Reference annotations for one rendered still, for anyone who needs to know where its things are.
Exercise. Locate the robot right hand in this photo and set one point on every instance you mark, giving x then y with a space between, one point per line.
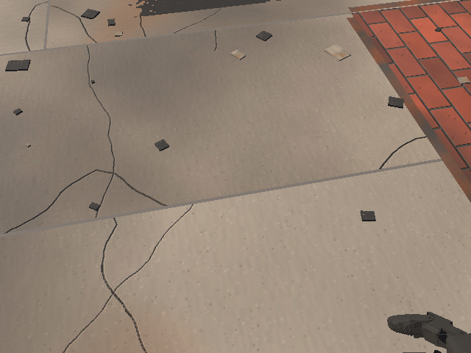
434 329

